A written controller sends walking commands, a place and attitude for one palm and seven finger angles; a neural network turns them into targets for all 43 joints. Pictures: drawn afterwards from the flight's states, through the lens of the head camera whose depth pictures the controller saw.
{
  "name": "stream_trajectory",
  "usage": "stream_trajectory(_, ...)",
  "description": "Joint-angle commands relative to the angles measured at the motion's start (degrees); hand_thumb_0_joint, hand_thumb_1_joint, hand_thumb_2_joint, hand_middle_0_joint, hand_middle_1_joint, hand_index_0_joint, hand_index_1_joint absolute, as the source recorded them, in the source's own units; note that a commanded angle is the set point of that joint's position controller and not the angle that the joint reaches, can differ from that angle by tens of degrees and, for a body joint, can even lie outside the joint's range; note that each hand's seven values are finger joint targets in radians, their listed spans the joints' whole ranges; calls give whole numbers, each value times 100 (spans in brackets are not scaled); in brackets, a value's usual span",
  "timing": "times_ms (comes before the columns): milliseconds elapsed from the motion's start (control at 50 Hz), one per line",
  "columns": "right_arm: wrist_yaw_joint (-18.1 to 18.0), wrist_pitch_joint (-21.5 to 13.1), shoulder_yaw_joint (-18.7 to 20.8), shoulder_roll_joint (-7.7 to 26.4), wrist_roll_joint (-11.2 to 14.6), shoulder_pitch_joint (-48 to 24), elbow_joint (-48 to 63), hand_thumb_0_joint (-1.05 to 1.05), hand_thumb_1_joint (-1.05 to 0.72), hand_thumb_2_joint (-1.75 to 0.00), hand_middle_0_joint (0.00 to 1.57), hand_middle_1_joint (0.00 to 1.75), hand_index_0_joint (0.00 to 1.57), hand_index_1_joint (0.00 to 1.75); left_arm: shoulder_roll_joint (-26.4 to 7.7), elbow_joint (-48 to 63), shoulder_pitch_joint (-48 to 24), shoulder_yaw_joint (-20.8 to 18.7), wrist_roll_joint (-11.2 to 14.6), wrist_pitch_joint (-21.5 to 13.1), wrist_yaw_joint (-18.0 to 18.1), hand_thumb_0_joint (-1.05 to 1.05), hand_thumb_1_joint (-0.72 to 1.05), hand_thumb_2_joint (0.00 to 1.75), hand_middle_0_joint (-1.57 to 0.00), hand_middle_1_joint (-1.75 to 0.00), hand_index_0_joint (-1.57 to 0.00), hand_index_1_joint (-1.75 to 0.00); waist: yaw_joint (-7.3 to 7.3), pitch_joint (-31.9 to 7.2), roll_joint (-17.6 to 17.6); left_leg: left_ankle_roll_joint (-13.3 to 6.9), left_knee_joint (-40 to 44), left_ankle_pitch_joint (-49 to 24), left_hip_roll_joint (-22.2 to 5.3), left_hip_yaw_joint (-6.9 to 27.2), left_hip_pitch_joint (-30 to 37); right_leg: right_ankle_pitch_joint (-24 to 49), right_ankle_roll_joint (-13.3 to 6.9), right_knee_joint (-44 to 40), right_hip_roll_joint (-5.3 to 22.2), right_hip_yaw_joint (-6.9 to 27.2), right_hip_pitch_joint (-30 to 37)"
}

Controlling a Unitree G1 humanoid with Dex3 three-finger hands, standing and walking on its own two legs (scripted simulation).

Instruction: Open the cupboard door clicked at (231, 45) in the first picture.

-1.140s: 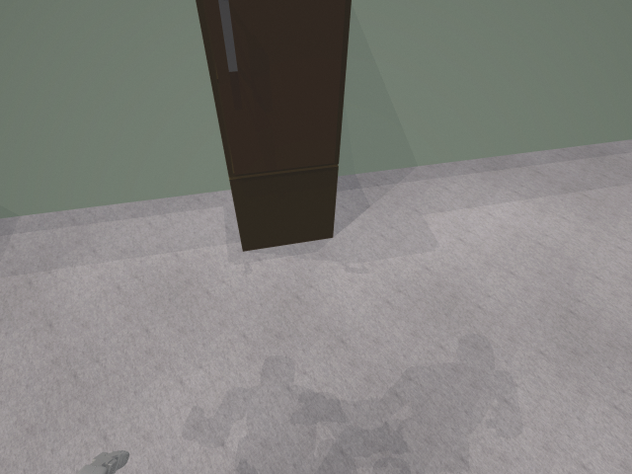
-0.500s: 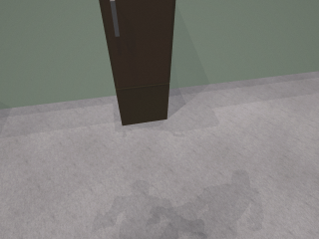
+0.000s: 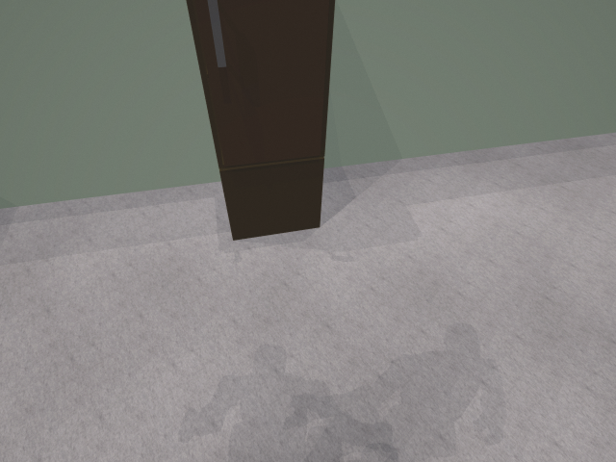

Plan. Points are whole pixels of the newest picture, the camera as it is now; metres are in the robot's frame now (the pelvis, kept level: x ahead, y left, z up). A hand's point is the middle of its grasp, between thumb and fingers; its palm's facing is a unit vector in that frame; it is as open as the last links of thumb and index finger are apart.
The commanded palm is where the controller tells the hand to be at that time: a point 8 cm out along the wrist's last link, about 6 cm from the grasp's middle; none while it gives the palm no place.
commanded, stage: look at it before walking up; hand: left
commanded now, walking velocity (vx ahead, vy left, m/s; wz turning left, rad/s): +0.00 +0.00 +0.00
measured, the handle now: (216, 30) +1.07 +0.30 +0.11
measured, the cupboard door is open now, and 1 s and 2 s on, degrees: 0 0 0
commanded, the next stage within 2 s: walk to a spot facing it in 0.40 s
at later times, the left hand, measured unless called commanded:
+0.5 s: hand out of the picture +0.08 +0.25 -0.15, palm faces -0.02 -0.94 -0.34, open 7.4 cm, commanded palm none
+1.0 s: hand (230, 455) +0.17 +0.13 -0.19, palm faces -0.14 -0.96 -0.23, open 7.4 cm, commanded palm none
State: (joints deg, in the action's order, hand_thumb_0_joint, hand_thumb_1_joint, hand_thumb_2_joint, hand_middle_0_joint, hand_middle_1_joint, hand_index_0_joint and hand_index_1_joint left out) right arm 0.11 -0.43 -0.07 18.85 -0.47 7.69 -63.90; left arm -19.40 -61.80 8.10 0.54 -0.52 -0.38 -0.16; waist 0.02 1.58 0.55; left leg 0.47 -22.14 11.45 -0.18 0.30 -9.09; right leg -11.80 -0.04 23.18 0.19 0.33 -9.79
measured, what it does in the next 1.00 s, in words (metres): walks ahead: right foot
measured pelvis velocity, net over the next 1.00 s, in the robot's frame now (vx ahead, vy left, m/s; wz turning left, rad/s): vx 0.10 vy -0.06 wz -0.19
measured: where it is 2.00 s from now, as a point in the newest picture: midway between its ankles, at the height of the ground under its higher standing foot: (344, 427)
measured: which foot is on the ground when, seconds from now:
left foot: down 0.00-0.94, up 0.96-1.00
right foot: down 0.00-0.74, up 0.76-0.90, down 0.92-1.00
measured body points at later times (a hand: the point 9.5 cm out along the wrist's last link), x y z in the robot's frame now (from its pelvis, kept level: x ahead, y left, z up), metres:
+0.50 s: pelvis +0.01 +0.00 +0.00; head +0.01 +0.00 +0.45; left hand +0.08 +0.30 -0.13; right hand +0.09 -0.30 -0.13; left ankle +0.01 +0.13 -0.74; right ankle +0.01 -0.12 -0.74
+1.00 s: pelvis +0.10 -0.06 -0.03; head +0.12 -0.07 +0.42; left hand +0.18 +0.18 -0.17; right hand +0.01 -0.29 -0.18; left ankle +0.03 +0.11 -0.69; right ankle +0.11 -0.14 -0.75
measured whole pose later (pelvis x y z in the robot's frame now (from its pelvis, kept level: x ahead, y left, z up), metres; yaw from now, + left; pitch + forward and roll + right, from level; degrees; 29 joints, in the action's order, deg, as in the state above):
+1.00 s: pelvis +0.10 -0.06 -0.03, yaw -11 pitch -2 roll +1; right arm 0.0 0.0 2.3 12.8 -0.9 20.5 -64.8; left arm -11.6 -56.8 15.9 -2.8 -0.8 -2.9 -1.6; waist -0.6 4.1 -1.2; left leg 1.6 -58.4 27.8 -7.2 -4.6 -15.2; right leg -18.9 -3.8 40.0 0.1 -6.1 -18.7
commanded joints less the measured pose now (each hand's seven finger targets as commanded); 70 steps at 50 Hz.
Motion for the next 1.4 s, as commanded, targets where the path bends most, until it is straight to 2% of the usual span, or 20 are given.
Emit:
stream_trajectory(0, -71, -152, 212, 1189, -5, -315, 393, 0, -90, -90, 20, 30, 20, 30, -1159, 345, -228, -244, -13, -118, 79, 0, 90, 90, -20, -30, -20, -30, -10, -333, -87, -217, 375, -564, -644, 564, 58, 466, -178, -454, 659, 619, 72)
stream_trajectory(480, -86, -153, 197, 1216, 5, -398, 403, 0, -90, -90, 20, 30, 20, 30, -1181, 309, -225, -255, -20, -124, 80, 0, 90, 90, -20, -30, -20, -30, -21, -361, -37, -205, 446, -862, -674, 523, 250, 860, -160, -506, 680, 562, 218)
stream_trajectory(520, -71, -55, 58, 563, -45, -57, 273, 0, -90, -90, 20, 30, 20, 30, -543, 162, 129, -128, -17, 1, 89, 0, 90, 90, -20, -30, -20, -30, -9, -349, -1, -87, 290, -97, -632, 307, 300, 26, -104, -478, 598, 632, 52)
stream_trajectory(620, -51, 47, 207, 647, -110, 293, 466, 0, -90, -90, 20, 30, 20, 30, -642, 437, 426, -310, -90, 168, -61, 0, 90, 90, -20, -30, -20, -30, -18, 586, 122, -171, 37, 2365, -579, 195, -525, -2448, -357, -476, 387, 1165, -962)
stream_trajectory(680, -86, -61, 315, 736, -96, 672, 539, 0, -90, -90, 20, 30, 20, 30, -429, 656, 495, -365, -71, 102, -124, 0, 90, 90, -20, -30, -20, -30, 121, 604, -368, -463, 258, 2562, -1027, 689, 8, -2154, -382, 456, 44, 922, -1707)
stream_trajectory(720, -130, -180, 456, 970, -75, 1133, 495, 0, -90, -90, 20, 30, 20, 30, -85, 913, 165, -363, -50, 13, -177, 0, 90, 90, -20, -30, -20, -30, 359, 469, -1306, -1007, 1074, 2074, -2086, 1664, 975, -1479, -133, 2274, -211, -98, -2685)
stream_trajectory(740, -137, -235, 484, 918, -59, 1332, 486, 0, -90, -90, 20, 30, 20, 30, -124, 1065, -152, -383, -64, -22, -195, 0, 90, 90, -20, -30, -20, -30, 477, 400, -1080, -1219, 1124, 1453, -2339, 1750, 1329, -1743, -82, 2777, 72, 17, -3096)
stream_trajectory(800, -139, -306, 456, 643, -103, 1169, 504, 0, -90, -90, 20, 30, 20, 30, 113, 1108, -155, -422, -72, -69, -249, 0, 90, 90, -20, -30, -20, -30, 267, 499, -851, -1072, 813, -30, -2237, 798, 977, -1671, -38, 2651, 494, -54, -2724)
stream_trajectory(840, -140, -308, 440, 573, -123, 878, 543, 0, -90, -90, 20, 30, 20, 30, 272, 967, 303, -420, -53, -87, -290, 0, 90, 90, -20, -30, -20, -30, 11, 284, -812, -753, 365, -450, -1932, 22, 491, -1403, -87, 1760, 397, -386, -1618)
stream_trajectory(860, -139, -304, 445, 575, -116, 678, 577, 0, -90, -90, 20, 30, 20, 30, 317, 779, 883, -459, -57, -94, -298, 0, 90, 90, -20, -30, -20, -30, -317, 86, -733, -557, -310, -431, -1708, -395, 47, -786, -123, 1198, 240, -582, -633)
stream_trajectory(880, -107, -300, 429, 518, -77, 648, 591, 0, -90, -90, 20, 30, 20, 30, 144, 449, 1778, -501, -90, -131, -270, 0, 90, 90, -20, -30, -20, -30, -694, -324, -90, -337, -1566, -676, -1284, -863, -429, -195, -188, 657, -85, -785, 572)
stream_trajectory(900, -35, -312, 349, 127, 8, 669, 741, 0, -90, -90, 20, 30, 20, 30, -530, 218, 2620, -669, -146, -224, -153, 0, 90, 90, -20, -30, -20, -30, -997, -653, 1575, -21, -3449, 658, -742, -1264, -1928, -980, -626, -191, 1188, 1213, 1750)
stream_trajectory(920, -4, -369, 278, -96, -12, 359, 1070, 0, -90, -90, 20, 30, 20, 30, -883, 151, 2907, -716, -47, -270, -54, 0, 90, 90, -20, -30, -20, -30, -945, -588, 2227, 78, -4686, 2120, -255, -839, -3040, -462, -1132, -1013, 2199, 3517, 1894)
stream_trajectory(960, -1, -365, 364, -44, -21, -8, 1005, 0, -90, -90, 20, 30, 20, 30, -546, 287, 2320, -652, -7, -264, 41, 0, 90, 90, -20, -30, -20, -30, -737, 54, 672, -17, -5090, 1421, -773, -251, -3345, -517, -1393, -938, 2090, 2926, 1240)
stream_trajectory(1020, 23, -227, 366, -277, -112, 276, 802, 0, -90, -90, 20, 30, 20, 30, -19, 463, 1540, -470, -74, -314, 59, 0, 90, 90, -20, -30, -20, -30, -222, 507, 106, 111, -4758, 692, -918, -173, -2782, -364, -1175, -1169, 1715, 2036, -182)
stream_trajectory(1080, 64, -113, 376, -446, -105, 693, 703, 0, -90, -90, 20, 30, 20, 30, 77, 401, 1442, -438, -82, -382, 77, 0, 90, 90, -20, -30, -20, -30, 66, 380, 304, 221, -4250, 200, -861, -339, -2556, 292, -1011, -1207, 1319, 1139, -340)
stream_trajectory(1240, 154, -203, 316, -624, -56, -304, 1093, 0, -90, -90, 20, 30, 20, 30, 281, 44, 2007, -365, -85, -442, 165, 0, 90, 90, -20, -30, -20, -30, -239, 486, 533, 154, -2529, -244, -692, -615, -2798, 2142, -931, -953, 1176, 687, 717)
stream_trajectory(1300, 139, -253, 303, -670, -38, -361, 1127, 0, -90, -90, 20, 30, 20, 30, 252, 28, 1911, -387, -102, -412, 208, 0, 90, 90, -20, -30, -20, -30, -188, 551, 596, -9, -1788, -71, -516, -670, -2097, 2909, -839, -651, 1177, 647, 663)
stream_trajectory(1360, 10, -289, 363, -353, -74, 1346, 561, 0, -90, -90, 20, 30, 20, 30, 193, 20, 1735, -421, -45, -387, 245, 0, 90, 90, -20, -30, -20, -30, 513, -375, 258, -236, -772, -958, -182, -661, -18, 3584, -431, 1300, 823, -42, 615)
stream_trajectory(1380, -54, -305, 445, 108, -129, 1957, 437, 0, -90, -90, 20, 30, 20, 30, 407, 56, 2025, -409, 22, -368, 235, 0, 90, 90, -20, -30, -20, -30, 604, -1097, -696, -621, -847, -2675, -1092, 373, 1362, 1839, -131, 2661, 321, -399, -300)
